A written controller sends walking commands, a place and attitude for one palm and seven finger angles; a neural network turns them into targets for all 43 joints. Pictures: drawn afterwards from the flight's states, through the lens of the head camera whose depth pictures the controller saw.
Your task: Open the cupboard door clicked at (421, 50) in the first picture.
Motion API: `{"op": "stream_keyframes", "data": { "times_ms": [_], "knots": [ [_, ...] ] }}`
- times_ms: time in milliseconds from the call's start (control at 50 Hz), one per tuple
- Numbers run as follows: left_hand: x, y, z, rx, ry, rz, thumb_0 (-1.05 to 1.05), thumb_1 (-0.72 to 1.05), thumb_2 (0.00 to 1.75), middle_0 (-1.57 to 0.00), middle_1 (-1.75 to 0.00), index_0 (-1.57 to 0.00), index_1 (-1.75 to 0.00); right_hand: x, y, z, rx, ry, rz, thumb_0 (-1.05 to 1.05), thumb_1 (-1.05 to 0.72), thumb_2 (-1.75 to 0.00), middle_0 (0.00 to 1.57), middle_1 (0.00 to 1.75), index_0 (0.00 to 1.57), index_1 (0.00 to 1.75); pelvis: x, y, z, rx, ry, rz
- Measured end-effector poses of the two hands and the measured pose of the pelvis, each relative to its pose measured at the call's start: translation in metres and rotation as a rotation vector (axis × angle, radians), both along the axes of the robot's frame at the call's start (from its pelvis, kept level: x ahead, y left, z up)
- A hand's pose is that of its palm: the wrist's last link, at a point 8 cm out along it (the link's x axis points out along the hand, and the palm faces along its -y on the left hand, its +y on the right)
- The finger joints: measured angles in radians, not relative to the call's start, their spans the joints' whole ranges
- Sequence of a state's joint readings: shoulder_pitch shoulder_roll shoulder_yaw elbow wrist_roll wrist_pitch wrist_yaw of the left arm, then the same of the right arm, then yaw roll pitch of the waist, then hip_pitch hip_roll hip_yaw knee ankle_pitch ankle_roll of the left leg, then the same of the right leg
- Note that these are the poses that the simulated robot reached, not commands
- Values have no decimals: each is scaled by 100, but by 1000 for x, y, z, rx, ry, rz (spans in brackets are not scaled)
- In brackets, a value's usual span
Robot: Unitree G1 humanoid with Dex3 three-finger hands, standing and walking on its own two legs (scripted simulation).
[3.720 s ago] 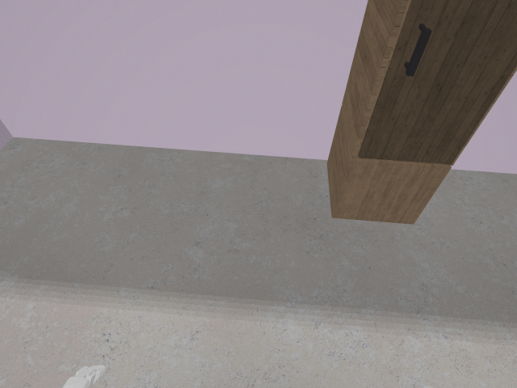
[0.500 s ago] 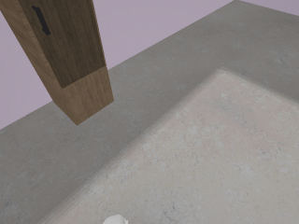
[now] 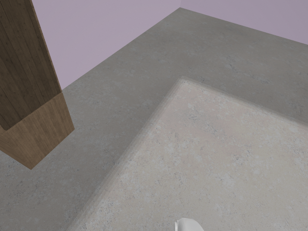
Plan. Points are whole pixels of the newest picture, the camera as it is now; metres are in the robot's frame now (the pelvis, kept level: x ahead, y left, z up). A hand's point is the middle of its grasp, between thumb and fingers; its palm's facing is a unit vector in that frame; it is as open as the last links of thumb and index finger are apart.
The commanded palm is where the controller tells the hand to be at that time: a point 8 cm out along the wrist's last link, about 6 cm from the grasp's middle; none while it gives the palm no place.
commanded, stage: walk to a spot facing it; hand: left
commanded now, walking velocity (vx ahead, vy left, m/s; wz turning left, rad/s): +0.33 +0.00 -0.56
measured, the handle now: out of the picture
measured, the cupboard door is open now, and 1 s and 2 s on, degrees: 0 0 0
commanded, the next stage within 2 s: turn to face it in 1.22 s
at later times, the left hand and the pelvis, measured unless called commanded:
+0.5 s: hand (121, 173) +0.35 +0.12 -0.19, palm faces -0.20 -0.96 -0.19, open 7.2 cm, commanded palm none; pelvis +0.23 -0.04 -0.02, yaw -15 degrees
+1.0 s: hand (124, 129) +0.55 +0.15 -0.19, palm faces -0.40 -0.90 -0.17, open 7.4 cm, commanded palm none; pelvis +0.45 -0.02 -0.01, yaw -30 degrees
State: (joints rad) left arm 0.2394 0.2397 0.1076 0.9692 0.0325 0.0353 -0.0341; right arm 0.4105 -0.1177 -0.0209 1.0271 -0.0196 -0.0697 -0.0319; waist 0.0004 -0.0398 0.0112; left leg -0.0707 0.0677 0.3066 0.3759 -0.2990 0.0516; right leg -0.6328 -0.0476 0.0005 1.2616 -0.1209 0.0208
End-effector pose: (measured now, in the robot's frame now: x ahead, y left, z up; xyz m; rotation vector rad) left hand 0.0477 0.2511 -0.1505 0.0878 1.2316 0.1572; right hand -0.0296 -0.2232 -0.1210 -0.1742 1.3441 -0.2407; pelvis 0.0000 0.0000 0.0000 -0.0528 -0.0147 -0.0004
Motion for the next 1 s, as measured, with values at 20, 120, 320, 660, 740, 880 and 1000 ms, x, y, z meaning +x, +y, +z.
{"op": "stream_keyframes", "data": {
  "times_ms": [20, 120, 320, 660, 740, 880, 1000],
  "knots": [
    [13, 0, 0, -1, -1, -14, 1, 91, 90, -20, -30, -19, -30, -7, 5, -2, 8, 28, -27, 1, -91, -89, 20, 30, 20, 30, 7, 2, -1, 4, 1, -12],
    [77, -13, -5, -17, 10, -100, 1, 91, 90, -20, -30, -19, -30, -31, 31, -9, 51, 153, -149, 1, -91, -89, 20, 30, 20, 30, 46, 6, -7, 18, 4, -69],
    [242, -84, -22, -68, -75, -294, 1, 91, 90, -20, -30, -19, -30, -10, 54, -19, 136, 347, -322, 1, -91, -89, 20, 30, 20, 30, 142, -17, -28, 14, 10, -174],
    [329, -53, 14, 113, 85, -313, 0, 92, 90, -20, -30, -20, -30, 375, -70, -13, 24, -330, -200, 0, -92, -89, 20, 30, 20, 30, 300, -38, -9, 60, 18, -331],
    [348, -45, 9, 102, 131, -289, 1, 92, 90, -20, -30, -20, -30, 441, -66, -10, 29, -363, -149, 0, -92, -90, 20, 30, 20, 30, 340, -32, -11, 55, 25, -353],
    [409, -35, -20, 63, 226, -321, 1, 91, 90, -20, -30, -20, -30, 503, -52, -13, -18, -379, -171, 0, -91, -89, 20, 30, 20, 30, 412, -20, -27, 53, -5, -453],
    [518, -59, -12, 44, 128, -463, 1, 91, 90, -20, -30, -20, -30, 455, -41, -8, -47, -256, -378, 0, -92, -89, 21, 30, 21, 30, 448, -23, -13, 29, -24, -526]
  ]
}}
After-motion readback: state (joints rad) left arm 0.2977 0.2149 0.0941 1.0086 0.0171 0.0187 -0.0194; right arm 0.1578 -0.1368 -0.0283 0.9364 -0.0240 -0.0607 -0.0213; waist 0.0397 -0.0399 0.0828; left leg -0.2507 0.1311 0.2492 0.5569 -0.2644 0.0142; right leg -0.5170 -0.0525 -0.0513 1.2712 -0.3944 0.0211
